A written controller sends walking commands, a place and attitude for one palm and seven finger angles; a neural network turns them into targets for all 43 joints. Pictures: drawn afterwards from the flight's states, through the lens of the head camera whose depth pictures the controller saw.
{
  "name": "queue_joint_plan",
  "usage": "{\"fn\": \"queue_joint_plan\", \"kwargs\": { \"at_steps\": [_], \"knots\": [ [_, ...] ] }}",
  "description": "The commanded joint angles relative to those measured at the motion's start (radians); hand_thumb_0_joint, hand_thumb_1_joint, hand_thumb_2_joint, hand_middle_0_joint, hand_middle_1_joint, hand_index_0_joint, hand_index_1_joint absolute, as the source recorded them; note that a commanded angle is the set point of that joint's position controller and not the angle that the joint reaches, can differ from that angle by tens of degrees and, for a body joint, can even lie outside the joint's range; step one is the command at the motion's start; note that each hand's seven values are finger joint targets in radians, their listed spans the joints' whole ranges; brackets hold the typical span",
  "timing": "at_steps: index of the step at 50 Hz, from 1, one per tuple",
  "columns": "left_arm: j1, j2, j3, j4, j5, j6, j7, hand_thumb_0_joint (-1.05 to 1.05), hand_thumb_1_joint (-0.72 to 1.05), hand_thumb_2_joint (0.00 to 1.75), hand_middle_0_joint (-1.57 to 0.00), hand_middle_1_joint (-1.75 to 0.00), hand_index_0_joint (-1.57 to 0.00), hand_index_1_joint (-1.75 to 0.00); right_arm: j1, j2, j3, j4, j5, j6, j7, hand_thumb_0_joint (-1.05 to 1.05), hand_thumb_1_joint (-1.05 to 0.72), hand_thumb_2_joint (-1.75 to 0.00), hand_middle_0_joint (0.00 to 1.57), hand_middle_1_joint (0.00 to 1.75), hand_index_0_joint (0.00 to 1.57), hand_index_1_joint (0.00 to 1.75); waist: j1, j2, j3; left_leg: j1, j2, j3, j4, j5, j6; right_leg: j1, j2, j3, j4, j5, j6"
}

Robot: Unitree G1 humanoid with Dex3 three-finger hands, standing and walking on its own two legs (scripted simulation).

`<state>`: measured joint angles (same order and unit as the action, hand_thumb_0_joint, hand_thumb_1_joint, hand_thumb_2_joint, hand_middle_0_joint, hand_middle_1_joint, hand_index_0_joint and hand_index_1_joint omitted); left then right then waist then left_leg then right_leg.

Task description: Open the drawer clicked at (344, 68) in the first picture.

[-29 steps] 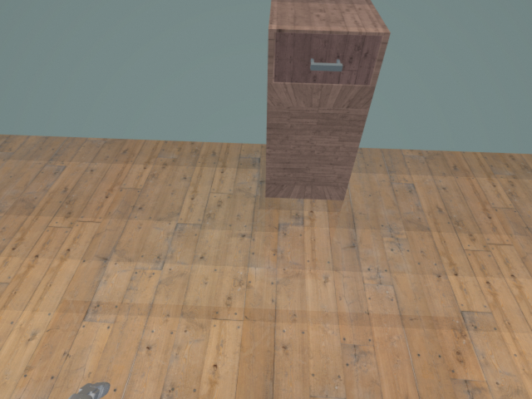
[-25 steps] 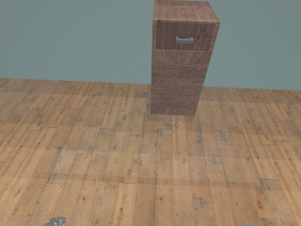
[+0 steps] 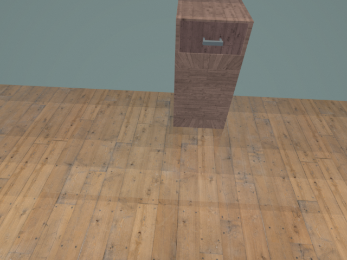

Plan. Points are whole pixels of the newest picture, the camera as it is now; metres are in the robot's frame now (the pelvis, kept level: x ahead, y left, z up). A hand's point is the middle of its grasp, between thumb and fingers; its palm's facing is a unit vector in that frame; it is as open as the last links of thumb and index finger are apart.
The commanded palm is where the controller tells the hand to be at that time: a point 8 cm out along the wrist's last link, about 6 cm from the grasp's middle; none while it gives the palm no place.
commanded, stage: stand and wait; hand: left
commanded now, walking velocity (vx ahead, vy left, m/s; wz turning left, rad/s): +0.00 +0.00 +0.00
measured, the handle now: (212, 41) +1.22 -0.14 -0.03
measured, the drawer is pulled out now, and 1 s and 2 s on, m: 0.00 0.00 0.00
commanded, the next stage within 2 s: look at it before walking up in 0.24 s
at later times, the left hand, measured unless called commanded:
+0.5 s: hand out of the picture +0.07 +0.24 -0.16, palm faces -0.03 -0.94 -0.33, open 7.4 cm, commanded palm none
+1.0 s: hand out of the picture +0.09 +0.24 -0.15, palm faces -0.02 -0.94 -0.34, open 7.4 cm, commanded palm none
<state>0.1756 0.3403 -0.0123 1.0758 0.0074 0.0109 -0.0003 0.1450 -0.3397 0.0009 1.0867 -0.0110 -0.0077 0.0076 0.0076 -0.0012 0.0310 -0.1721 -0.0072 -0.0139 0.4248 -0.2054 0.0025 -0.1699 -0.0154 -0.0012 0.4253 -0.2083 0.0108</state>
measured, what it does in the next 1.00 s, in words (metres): stands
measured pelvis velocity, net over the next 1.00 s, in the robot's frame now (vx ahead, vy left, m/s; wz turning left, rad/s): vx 0.02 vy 0.00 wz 0.00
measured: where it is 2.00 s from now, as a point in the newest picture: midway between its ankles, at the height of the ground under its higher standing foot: outside the picture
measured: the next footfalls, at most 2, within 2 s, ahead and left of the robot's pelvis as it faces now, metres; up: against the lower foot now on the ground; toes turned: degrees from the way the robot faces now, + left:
left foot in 1.90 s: +0.18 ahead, +0.09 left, +0.00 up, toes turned -24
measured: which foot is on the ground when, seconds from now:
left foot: down 0.00-1.00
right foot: down 0.00-1.00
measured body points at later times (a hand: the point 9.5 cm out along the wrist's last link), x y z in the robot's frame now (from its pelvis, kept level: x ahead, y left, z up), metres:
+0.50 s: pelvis +0.00 +0.00 +0.00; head +0.00 +0.00 +0.45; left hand +0.07 +0.29 -0.13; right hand +0.07 -0.30 -0.13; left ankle +0.02 +0.12 -0.74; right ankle +0.02 -0.13 -0.74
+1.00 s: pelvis +0.02 +0.00 +0.00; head +0.02 +0.00 +0.45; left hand +0.09 +0.29 -0.13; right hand +0.11 -0.30 -0.13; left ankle +0.02 +0.12 -0.74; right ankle +0.02 -0.13 -0.74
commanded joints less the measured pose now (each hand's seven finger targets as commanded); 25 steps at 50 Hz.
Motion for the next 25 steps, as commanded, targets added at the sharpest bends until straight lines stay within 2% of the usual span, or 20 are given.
{"fn": "queue_joint_plan", "kwargs": {
  "at_steps": [1, 11, 17, 21, 25],
  "knots": [
    [-0.059, 0.204, 0.045, -0.066, 0.003, -0.033, 0.01, 0.0, 0.9, 0.9, -0.2, -0.3, -0.2, -0.3, -0.062, -0.203, -0.041, -0.063, 0.002, -0.024, -0.016, 0.0, -0.9, -0.9, 0.2, 0.3, 0.2, 0.3, -0.005, -0.004, -0.039, -0.019, 0.11, -0.106, -0.098, 0.015, 0.031, -0.013, -0.104, 0.106, -0.11, -0.055, -0.04],
    [-0.054, 0.205, 0.044, -0.051, 0.004, -0.033, 0.01, 0.0, 0.9, 0.9, -0.2, -0.3, -0.2, -0.3, -0.049, -0.205, -0.04, -0.042, 0.002, -0.024, -0.015, 0.0, -0.9, -0.9, 0.2, 0.3, 0.2, 0.3, -0.003, -0.006, -0.019, -0.031, 0.112, -0.113, -0.114, -0.009, 0.029, -0.028, -0.102, 0.114, -0.12, -0.079, -0.04],
    [-0.057, 0.206, 0.046, -0.051, 0.005, -0.034, 0.01, 0.0, 0.9, 0.9, -0.2, -0.3, -0.2, -0.3, -0.046, -0.203, -0.04, -0.037, 0.002, -0.027, -0.015, 0.0, -0.9, -0.9, 0.2, 0.3, 0.2, 0.3, -0.005, -0.003, -0.045, -0.016, 0.115, -0.11, -0.11, 0.026, 0.027, -0.012, -0.106, 0.111, -0.116, -0.046, -0.039],
    [-0.06, 0.205, 0.046, -0.051, 0.006, -0.036, 0.01, 0.0, 0.9, 0.9, -0.2, -0.3, -0.2, -0.3, -0.05, -0.2, -0.041, -0.038, 0.002, -0.024, -0.015, 0.0, -0.9, -0.9, 0.2, 0.3, 0.2, 0.3, -0.006, -0.022, -0.033, -0.012, 0.112, -0.104, -0.103, 0.038, 0.025, -0.024, -0.107, 0.117, -0.125, -0.041, -0.041],
    [-0.065, 0.204, 0.045, -0.053, 0.005, -0.036, 0.01, 0.0, 0.9, 0.9, -0.2, -0.3, -0.2, -0.3, -0.055, -0.202, -0.04, -0.037, 0.002, -0.026, -0.015, 0.0, -0.9, -0.9, 0.2, 0.3, 0.2, 0.3, -0.006, -0.004, -0.029, -0.01, 0.115, -0.105, -0.111, 0.048, 0.024, -0.018, -0.105, 0.11, -0.121, -0.021, -0.039]
  ]
}}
